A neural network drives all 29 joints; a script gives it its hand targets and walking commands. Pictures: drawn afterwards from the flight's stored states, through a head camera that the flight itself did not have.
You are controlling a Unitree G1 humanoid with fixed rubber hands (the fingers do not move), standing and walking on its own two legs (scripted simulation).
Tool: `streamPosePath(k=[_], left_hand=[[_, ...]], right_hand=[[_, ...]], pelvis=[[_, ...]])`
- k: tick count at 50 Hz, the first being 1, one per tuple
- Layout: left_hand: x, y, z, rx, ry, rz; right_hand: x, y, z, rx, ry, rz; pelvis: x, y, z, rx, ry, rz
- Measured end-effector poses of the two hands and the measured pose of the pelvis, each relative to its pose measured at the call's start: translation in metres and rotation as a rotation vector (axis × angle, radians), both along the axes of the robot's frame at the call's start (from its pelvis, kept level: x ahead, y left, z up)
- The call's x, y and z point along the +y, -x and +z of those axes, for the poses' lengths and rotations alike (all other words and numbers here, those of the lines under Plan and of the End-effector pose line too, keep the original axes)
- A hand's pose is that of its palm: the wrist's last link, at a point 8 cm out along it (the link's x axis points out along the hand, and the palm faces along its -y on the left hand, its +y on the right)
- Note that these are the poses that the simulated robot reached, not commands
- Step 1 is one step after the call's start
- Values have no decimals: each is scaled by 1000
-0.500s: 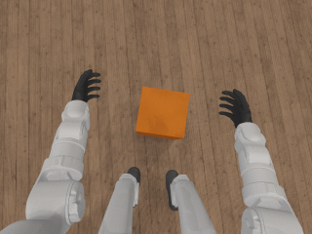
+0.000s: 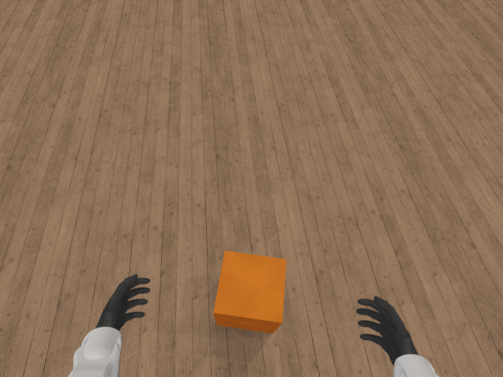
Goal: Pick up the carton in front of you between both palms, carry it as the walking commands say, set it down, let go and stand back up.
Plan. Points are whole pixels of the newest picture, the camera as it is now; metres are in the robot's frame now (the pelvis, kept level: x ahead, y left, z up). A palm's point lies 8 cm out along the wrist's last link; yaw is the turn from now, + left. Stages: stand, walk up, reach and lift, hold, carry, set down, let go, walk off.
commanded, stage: let go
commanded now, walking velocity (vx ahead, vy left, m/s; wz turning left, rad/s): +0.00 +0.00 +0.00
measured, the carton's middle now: (249, 293) +0.39 -0.03 -0.64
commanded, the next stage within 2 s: stand in 0.56 s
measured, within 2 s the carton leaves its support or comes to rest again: neither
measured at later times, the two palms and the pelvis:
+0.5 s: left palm (90, 369) +0.15 +0.24 -0.06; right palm (406, 359) +0.15 -0.23 -0.05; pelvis -0.01 +0.00 +0.00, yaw -1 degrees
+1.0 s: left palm out of the picture +0.13 +0.29 -0.08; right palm (429, 367) +0.14 -0.28 -0.08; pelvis +0.01 +0.00 +0.00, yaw +0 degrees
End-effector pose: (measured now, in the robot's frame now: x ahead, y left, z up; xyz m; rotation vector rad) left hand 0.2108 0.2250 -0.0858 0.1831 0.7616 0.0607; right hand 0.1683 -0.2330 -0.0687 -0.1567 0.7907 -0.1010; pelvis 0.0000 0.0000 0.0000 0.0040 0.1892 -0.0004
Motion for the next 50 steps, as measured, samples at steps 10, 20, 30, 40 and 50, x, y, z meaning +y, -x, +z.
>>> streamPosePath(k=[10,20,30,40,50], left_hand=[[12,47,24,25,1,12],[12,60,28,40,11,13],[13,67,18,34,-36,18],[64,86,13,127,-189,74],[69,82,9,165,-202,85]], right_hand=[[4,9,10,-8,-9,31],[8,11,11,3,-1,42],[-8,13,15,9,88,10],[-43,25,-6,77,179,0],[-49,25,-14,127,190,0]], pelvis=[[5,-1,8,-178,-1,-6],[4,8,7,-274,-3,-1],[1,11,3,-268,1,-9],[2,3,3,-199,5,-2],[2,-6,4,-198,4,1]])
